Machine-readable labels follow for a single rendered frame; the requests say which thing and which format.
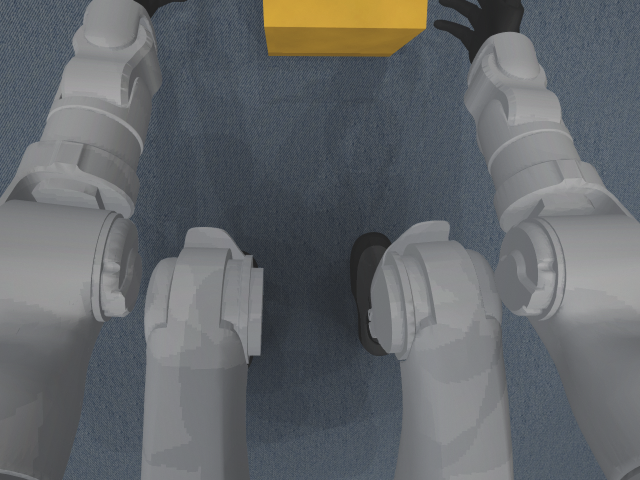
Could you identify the right robot forearm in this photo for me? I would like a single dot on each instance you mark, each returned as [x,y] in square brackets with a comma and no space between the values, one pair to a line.
[528,150]

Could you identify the right robot foot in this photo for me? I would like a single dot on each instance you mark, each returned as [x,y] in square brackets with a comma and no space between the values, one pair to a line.
[366,254]

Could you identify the right robot hand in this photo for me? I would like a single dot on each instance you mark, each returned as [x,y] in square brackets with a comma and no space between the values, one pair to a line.
[496,16]

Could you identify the carton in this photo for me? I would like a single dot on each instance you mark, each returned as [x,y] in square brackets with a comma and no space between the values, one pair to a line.
[369,28]

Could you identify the robot right thigh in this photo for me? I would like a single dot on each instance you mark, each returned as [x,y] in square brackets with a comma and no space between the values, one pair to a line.
[430,313]

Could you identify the left robot forearm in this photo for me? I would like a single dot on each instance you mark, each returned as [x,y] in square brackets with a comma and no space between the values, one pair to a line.
[96,128]

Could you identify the robot right upper arm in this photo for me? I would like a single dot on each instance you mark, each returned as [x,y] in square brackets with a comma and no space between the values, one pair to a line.
[577,280]

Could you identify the robot left upper arm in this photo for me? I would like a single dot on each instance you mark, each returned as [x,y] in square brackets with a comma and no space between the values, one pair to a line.
[64,271]

